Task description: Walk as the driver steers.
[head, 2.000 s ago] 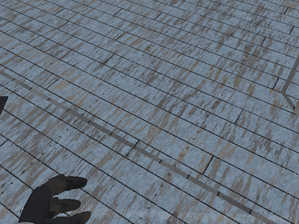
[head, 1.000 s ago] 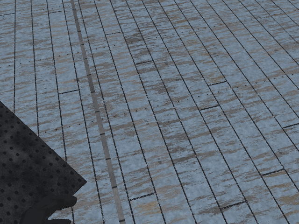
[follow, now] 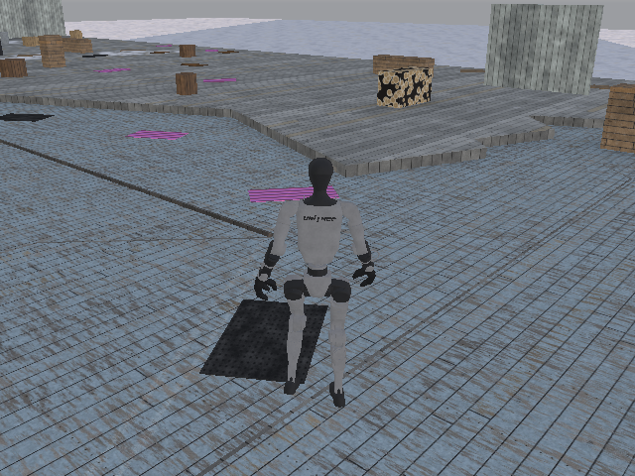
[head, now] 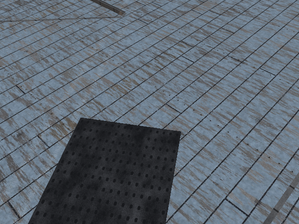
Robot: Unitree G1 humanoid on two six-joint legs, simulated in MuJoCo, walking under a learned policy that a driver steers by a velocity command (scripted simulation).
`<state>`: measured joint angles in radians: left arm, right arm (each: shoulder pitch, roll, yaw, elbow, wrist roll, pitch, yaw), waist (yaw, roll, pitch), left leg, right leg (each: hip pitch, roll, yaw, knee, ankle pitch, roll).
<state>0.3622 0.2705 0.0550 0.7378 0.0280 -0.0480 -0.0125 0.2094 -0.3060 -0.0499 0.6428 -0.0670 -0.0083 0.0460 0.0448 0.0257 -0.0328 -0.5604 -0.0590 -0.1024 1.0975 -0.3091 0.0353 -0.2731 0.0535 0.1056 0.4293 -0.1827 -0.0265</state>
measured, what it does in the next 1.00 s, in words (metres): walks ahead, turning left: left foot, then right foot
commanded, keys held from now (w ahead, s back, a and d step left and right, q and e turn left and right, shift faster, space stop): w+shift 0.02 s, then shift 0.20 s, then q+shift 0.40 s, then w+q+shift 0.38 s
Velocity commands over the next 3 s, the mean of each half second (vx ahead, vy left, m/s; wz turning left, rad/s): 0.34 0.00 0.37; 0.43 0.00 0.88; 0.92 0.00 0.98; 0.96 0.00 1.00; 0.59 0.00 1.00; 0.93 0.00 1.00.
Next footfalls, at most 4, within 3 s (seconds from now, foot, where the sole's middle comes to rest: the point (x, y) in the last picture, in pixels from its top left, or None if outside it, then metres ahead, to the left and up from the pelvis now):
0.24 left None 0.22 0.15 -0.78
0.64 right None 0.35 -0.04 -0.78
1.18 left None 0.40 0.40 -0.78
1.62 right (22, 174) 0.76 0.74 -0.78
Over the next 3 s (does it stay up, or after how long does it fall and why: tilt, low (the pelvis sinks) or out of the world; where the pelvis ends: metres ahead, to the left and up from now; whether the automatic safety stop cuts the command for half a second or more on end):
stays up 0.42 1.61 -0.03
